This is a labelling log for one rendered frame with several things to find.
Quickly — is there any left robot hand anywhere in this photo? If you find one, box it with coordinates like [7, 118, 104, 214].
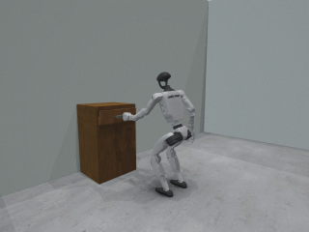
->
[123, 112, 131, 121]

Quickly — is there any left robot upper arm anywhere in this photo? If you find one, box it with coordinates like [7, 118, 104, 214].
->
[144, 93, 163, 116]

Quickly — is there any humanoid robot torso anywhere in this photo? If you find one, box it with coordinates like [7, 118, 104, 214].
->
[159, 90, 189, 142]

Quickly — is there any robot right thigh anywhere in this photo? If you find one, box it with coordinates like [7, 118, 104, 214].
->
[166, 129, 192, 159]

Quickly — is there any right robot hand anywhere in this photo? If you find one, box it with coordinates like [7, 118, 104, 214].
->
[186, 129, 195, 144]

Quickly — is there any left robot forearm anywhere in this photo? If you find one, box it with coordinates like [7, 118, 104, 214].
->
[127, 108, 146, 121]

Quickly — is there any right robot upper arm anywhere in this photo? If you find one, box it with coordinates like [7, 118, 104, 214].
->
[177, 90, 195, 114]

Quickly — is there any right robot forearm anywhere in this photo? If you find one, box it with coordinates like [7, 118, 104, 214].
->
[187, 111, 196, 130]

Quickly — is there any cabinet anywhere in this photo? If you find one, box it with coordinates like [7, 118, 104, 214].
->
[76, 101, 136, 185]

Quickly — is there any drawer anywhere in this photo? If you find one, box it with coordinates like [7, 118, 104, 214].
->
[98, 107, 136, 126]

